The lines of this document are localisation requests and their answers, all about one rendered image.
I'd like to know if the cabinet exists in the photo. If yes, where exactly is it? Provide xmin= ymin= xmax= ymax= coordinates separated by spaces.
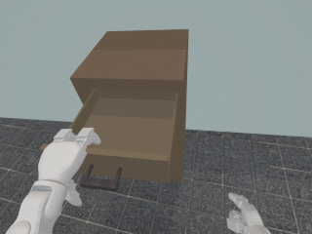
xmin=69 ymin=29 xmax=189 ymax=182

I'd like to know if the drawer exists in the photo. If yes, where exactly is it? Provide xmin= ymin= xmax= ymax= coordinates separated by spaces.
xmin=39 ymin=89 xmax=178 ymax=183

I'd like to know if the robot left hand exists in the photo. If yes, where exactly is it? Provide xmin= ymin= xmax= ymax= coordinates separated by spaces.
xmin=38 ymin=127 xmax=101 ymax=207

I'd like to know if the left robot forearm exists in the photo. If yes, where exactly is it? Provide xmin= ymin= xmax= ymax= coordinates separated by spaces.
xmin=6 ymin=179 xmax=68 ymax=234

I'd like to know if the right robot forearm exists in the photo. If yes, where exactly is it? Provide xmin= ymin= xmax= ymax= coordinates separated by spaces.
xmin=247 ymin=224 xmax=271 ymax=234

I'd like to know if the robot right hand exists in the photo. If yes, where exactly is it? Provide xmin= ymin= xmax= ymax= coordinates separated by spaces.
xmin=226 ymin=192 xmax=264 ymax=234

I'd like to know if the handle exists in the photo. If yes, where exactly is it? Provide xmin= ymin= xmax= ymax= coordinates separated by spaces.
xmin=79 ymin=164 xmax=123 ymax=192

